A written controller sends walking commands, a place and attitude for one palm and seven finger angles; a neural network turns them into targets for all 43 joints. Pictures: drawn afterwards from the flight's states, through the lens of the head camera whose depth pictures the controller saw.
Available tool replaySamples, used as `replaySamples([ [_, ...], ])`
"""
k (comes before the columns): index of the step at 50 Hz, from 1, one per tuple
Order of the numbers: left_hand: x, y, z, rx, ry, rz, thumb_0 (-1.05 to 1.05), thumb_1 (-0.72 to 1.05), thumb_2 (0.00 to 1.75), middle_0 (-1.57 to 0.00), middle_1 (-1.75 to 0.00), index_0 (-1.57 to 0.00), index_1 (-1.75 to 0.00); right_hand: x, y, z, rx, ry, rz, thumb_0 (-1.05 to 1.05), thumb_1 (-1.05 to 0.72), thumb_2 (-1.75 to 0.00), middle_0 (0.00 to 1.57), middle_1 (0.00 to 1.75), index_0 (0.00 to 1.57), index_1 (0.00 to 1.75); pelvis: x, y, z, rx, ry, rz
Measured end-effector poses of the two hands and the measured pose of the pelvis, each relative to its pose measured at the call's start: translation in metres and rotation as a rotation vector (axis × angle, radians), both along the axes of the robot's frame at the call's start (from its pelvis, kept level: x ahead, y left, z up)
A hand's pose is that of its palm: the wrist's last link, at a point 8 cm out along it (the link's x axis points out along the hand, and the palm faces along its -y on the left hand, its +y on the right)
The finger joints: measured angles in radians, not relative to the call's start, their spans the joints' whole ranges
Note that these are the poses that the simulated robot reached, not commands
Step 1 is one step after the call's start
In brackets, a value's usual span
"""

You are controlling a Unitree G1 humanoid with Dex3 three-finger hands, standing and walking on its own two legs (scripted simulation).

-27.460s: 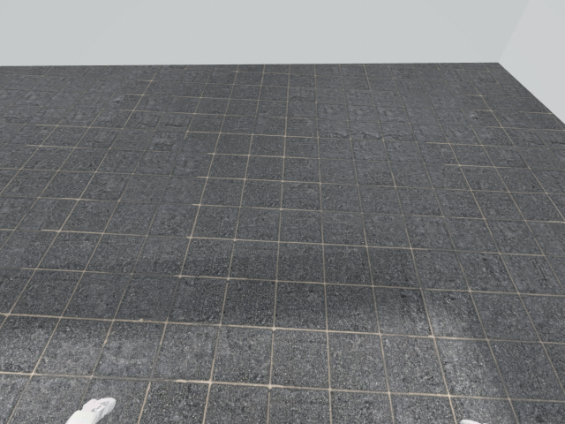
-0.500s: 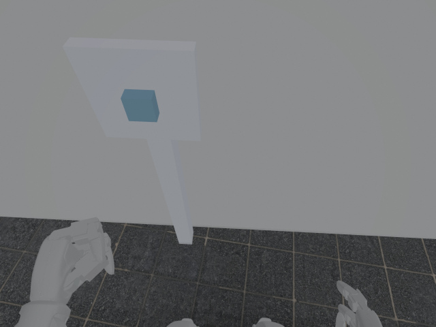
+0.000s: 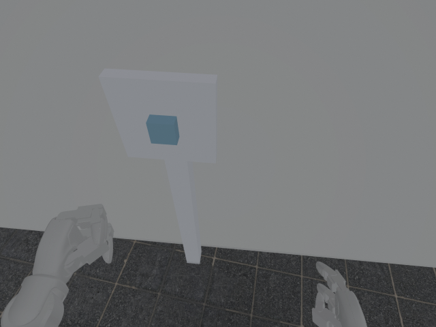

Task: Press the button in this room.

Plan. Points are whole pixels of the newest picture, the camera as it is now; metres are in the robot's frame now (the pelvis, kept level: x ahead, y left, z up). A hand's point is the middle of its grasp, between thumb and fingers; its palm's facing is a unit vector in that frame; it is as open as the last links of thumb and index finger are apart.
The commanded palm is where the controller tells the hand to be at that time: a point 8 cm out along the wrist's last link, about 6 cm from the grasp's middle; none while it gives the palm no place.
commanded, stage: raise the hand and make a fist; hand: left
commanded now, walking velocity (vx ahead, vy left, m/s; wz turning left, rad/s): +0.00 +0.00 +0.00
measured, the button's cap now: (163, 129) +0.47 +0.16 +0.11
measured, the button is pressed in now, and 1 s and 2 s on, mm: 0 0 0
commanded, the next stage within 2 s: aim a knuckle at the button in 0.48 s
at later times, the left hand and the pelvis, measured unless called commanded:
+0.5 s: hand (103, 239) +0.22 +0.20 +0.11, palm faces +0.04 -1.00 -0.07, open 3.1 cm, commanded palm +0.19 +0.25 +0.11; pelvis -0.01 -0.01 +0.01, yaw +0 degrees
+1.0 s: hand (135, 210) +0.28 +0.17 +0.09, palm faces +0.00 -1.00 -0.04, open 3.1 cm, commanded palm +0.25 +0.22 +0.10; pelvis -0.01 -0.03 +0.01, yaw +0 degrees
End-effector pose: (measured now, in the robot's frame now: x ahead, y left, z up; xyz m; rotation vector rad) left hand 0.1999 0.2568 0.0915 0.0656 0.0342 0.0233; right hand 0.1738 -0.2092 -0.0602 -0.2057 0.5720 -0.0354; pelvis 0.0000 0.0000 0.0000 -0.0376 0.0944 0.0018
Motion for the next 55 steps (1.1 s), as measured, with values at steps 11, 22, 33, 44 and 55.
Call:
replaySamples([
  [11, 0.011, 0.003, 0.012, -0.018, -0.008, -0.029, 0.02, 0.90, 0.90, -1.30, -1.50, -1.30, -1.50, -0.021, -0.020, -0.001, -0.028, 0.039, -0.037, 0.01, -0.90, -0.90, 0.21, 0.30, 0.20, 0.30, -0.003, -0.002, 0.007, 0.006, -0.025, -0.002],
  [22, -0.003, -0.003, 0.018, -0.003, -0.060, 0.032, 0.02, 0.90, 0.90, -1.30, -1.50, -1.30, -1.50, -0.022, -0.029, 0.007, -0.040, 0.007, -0.027, 0.01, -0.90, -0.90, 0.21, 0.30, 0.20, 0.30, -0.009, -0.010, 0.008, 0.011, -0.042, -0.002],
  [33, -0.006, -0.016, 0.011, -0.007, -0.004, -0.001, 0.02, 0.90, 0.90, -1.30, -1.50, -1.30, -1.50, -0.021, -0.029, 0.004, -0.013, -0.008, -0.023, 0.01, -0.90, -0.90, 0.21, 0.30, 0.20, 0.30, -0.014, -0.016, 0.009, 0.017, -0.049, 0.002],
  [44, 0.036, -0.029, 0.008, -0.007, -0.019, -0.025, 0.02, 0.90, 0.90, -1.30, -1.50, -1.30, -1.50, -0.031, -0.040, -0.007, -0.024, 0.046, -0.040, 0.01, -0.90, -0.90, 0.21, 0.30, 0.20, 0.30, -0.018, -0.024, 0.007, 0.023, -0.032, 0.004],
  [55, 0.070, -0.034, 0.006, -0.025, -0.034, -0.010, 0.02, 0.90, 0.90, -1.30, -1.50, -1.30, -1.50, -0.043, -0.056, -0.013, -0.034, 0.107, -0.092, 0.01, -0.90, -0.90, 0.21, 0.30, 0.20, 0.30, -0.009, -0.025, 0.008, 0.032, -0.009, -0.015],
])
